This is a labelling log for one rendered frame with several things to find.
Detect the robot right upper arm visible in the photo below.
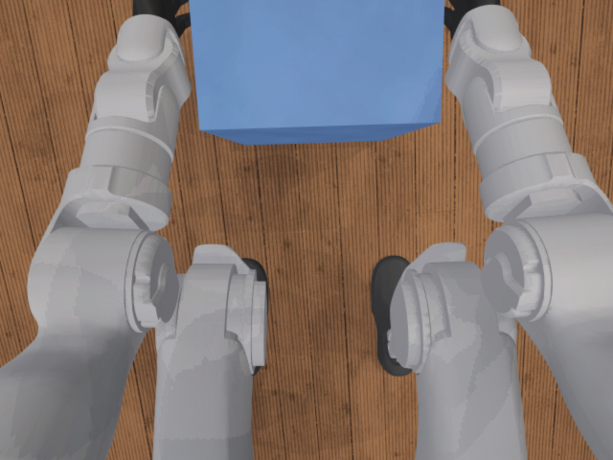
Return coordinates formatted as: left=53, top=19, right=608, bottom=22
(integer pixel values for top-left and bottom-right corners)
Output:
left=480, top=212, right=613, bottom=460

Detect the robot right hand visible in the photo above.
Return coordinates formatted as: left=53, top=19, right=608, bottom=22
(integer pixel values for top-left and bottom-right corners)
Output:
left=443, top=0, right=501, bottom=39

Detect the left robot foot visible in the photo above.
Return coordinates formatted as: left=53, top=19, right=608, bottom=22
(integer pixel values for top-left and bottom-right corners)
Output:
left=241, top=258, right=268, bottom=377

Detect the robot left hand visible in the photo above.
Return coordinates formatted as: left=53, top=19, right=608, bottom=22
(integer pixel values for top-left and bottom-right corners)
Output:
left=132, top=0, right=191, bottom=38

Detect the robot right forearm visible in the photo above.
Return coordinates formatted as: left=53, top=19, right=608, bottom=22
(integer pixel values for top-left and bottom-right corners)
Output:
left=445, top=5, right=613, bottom=223

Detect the robot left forearm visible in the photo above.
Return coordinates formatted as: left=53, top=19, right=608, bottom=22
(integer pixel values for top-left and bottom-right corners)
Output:
left=27, top=14, right=192, bottom=319

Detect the robot left upper arm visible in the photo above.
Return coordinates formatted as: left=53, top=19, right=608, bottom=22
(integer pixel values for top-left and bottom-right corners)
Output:
left=0, top=227, right=179, bottom=460

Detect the carton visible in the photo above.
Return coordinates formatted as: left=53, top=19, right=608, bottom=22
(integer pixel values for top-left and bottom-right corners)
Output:
left=189, top=0, right=444, bottom=146

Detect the left robot shin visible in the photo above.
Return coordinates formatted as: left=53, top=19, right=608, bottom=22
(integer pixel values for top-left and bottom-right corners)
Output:
left=155, top=244, right=256, bottom=367

